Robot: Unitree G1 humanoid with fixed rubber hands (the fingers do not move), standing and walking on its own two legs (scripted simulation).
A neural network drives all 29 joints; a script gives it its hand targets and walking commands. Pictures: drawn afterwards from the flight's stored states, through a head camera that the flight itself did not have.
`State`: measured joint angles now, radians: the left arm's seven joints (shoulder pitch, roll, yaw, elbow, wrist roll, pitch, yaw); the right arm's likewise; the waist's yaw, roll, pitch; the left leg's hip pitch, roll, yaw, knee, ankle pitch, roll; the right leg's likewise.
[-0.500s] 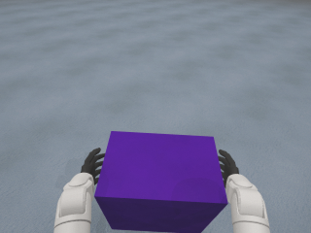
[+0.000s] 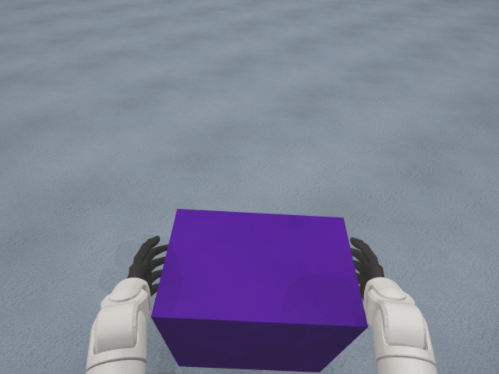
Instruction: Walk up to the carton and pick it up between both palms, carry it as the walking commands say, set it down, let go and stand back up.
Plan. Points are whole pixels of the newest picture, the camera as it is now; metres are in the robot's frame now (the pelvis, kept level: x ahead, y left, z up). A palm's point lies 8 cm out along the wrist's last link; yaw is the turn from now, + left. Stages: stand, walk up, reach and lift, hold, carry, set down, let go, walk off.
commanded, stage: reach and lift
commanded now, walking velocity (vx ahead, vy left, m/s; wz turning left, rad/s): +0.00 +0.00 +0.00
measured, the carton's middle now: (254, 297) +0.29 +0.00 -0.03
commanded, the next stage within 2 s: hold in 0.40 s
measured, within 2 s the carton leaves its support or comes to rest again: neither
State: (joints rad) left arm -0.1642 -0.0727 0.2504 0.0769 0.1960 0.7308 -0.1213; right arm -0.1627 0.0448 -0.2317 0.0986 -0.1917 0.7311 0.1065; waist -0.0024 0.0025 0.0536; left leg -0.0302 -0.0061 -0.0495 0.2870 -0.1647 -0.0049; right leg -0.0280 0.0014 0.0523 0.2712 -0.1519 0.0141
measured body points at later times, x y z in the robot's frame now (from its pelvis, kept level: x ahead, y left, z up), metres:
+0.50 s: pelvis +0.00 +0.00 +0.00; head -0.02 +0.00 +0.45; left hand +0.28 +0.18 +0.03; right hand +0.27 -0.19 +0.03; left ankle +0.00 +0.12 -0.75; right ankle +0.01 -0.13 -0.75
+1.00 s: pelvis -0.01 -0.01 -0.02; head -0.04 -0.01 +0.43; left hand +0.28 +0.18 +0.04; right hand +0.28 -0.19 +0.04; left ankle +0.00 +0.12 -0.75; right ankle +0.01 -0.13 -0.75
